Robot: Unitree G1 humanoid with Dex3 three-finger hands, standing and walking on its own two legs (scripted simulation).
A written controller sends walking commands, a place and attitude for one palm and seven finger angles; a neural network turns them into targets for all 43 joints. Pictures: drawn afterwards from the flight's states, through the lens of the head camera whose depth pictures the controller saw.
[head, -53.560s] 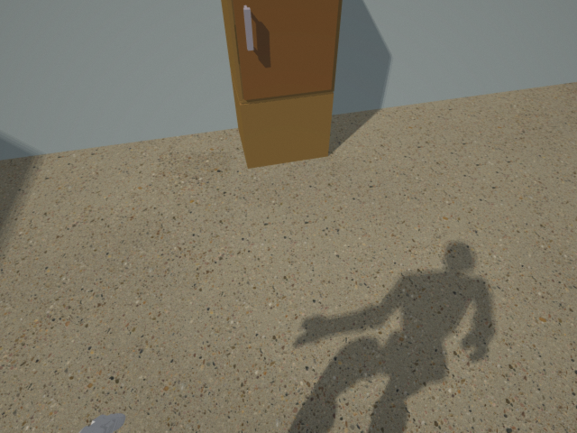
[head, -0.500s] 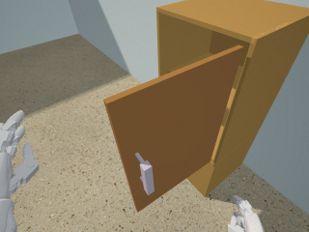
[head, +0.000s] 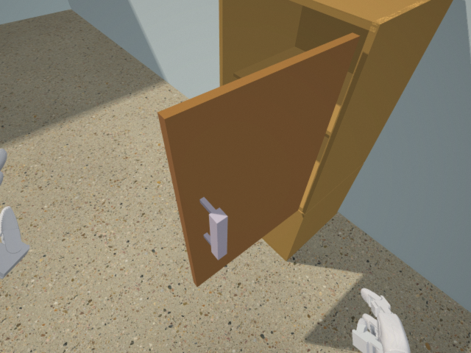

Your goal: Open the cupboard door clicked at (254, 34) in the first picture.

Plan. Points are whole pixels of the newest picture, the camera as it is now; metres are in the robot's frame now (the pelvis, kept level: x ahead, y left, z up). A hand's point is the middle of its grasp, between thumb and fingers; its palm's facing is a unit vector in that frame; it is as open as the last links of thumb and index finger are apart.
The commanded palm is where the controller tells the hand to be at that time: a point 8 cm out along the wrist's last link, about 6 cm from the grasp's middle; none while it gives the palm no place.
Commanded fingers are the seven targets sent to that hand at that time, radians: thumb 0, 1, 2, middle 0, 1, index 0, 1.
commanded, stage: step back with the hand held close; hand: left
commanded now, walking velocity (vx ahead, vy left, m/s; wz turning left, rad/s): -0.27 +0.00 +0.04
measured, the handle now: (212, 228) +0.35 +0.07 -0.03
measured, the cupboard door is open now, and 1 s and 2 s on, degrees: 87 87 87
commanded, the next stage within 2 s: stop stepping back and stand still in 0.98 s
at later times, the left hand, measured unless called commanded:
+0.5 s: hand out of the picture +0.10 +0.28 +0.17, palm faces +0.55 -0.66 -0.50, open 7.4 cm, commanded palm +0.01 +0.31 +0.18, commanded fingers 0.00 0.90 0.90 -0.20 -0.30 -0.20 -0.30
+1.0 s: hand out of the picture +0.01 +0.26 +0.17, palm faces +0.50 -0.72 -0.49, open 7.4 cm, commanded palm -0.06 +0.29 +0.18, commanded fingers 0.00 0.90 0.90 -0.20 -0.30 -0.20 -0.30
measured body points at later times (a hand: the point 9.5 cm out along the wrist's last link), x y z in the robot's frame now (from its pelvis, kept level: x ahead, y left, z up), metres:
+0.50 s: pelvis -0.08 +0.00 -0.03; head -0.05 +0.01 +0.42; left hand +0.07 +0.31 +0.19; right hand +0.12 -0.22 -0.11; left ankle +0.02 +0.11 -0.73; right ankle +0.05 -0.12 -0.73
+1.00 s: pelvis -0.18 -0.02 +0.00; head -0.14 +0.01 +0.45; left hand -0.03 +0.30 +0.20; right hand +0.04 -0.21 -0.07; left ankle -0.19 +0.10 -0.74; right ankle -0.17 -0.13 -0.68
